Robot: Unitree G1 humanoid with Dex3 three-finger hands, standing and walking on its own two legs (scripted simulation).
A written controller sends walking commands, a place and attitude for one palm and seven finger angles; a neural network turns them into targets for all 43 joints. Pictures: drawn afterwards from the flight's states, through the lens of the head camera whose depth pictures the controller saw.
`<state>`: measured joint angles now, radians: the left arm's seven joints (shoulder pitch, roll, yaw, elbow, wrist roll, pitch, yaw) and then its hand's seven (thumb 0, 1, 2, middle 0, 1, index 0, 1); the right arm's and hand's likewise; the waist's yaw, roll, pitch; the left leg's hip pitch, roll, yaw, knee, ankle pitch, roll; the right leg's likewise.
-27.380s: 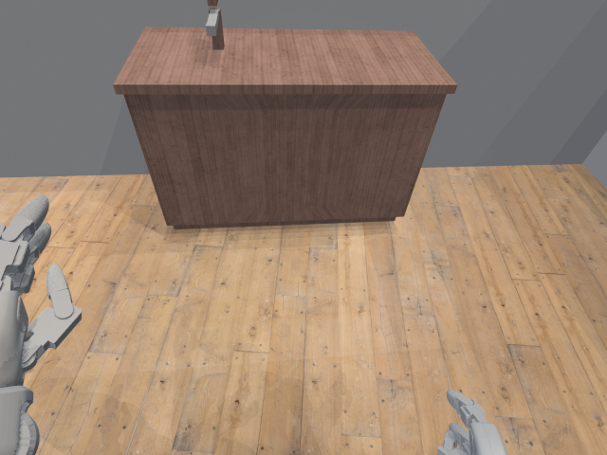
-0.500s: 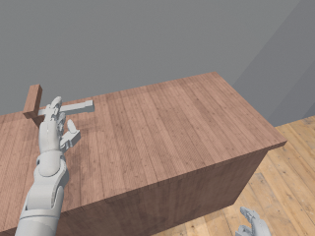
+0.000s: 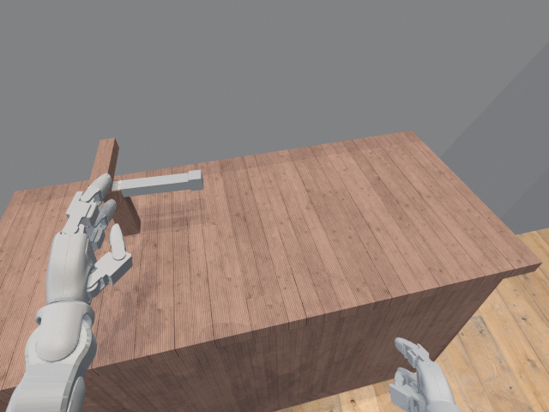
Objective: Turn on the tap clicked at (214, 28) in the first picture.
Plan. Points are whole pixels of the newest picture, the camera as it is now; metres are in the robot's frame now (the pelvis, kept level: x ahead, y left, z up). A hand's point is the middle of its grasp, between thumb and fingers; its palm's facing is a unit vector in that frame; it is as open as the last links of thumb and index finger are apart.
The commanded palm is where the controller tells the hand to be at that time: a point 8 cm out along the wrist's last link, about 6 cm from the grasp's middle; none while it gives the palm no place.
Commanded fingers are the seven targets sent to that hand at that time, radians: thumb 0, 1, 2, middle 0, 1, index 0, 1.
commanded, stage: draw the hand back beside the body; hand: left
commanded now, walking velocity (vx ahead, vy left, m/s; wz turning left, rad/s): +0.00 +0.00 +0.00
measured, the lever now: (196, 180) +0.50 +0.21 +0.06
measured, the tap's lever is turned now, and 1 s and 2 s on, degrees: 86 86 86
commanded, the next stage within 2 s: step back with the hand held close in 0.64 s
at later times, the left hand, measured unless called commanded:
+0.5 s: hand (74, 293) +0.20 +0.25 +0.15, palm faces +0.40 -0.86 -0.33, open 7.4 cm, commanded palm +0.16 +0.29 +0.16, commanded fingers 0.00 0.90 0.90 -0.20 -0.30 -0.20 -0.30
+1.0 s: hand (76, 296) +0.19 +0.24 +0.16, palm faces +0.35 -0.85 -0.39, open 7.4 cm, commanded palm +0.14 +0.28 +0.17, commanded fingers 0.00 0.90 0.90 -0.20 -0.30 -0.20 -0.30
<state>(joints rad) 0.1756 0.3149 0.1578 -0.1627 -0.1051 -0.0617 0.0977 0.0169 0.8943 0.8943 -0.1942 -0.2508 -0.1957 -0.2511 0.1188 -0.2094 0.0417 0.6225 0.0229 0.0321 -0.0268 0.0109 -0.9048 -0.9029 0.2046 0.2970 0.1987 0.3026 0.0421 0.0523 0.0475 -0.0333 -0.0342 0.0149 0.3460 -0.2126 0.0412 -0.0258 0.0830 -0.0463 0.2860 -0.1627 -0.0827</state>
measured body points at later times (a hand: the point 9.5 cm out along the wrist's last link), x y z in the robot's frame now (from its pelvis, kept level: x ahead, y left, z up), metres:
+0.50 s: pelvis +0.00 +0.01 +0.00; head -0.02 -0.01 +0.45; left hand +0.17 +0.30 +0.17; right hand +0.20 -0.21 -0.08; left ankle -0.01 +0.09 -0.75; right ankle +0.00 -0.06 -0.75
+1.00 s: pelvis -0.02 +0.00 +0.00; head -0.02 -0.01 +0.44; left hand +0.16 +0.29 +0.18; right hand +0.18 -0.23 -0.08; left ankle -0.01 +0.09 -0.75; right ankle +0.01 -0.06 -0.75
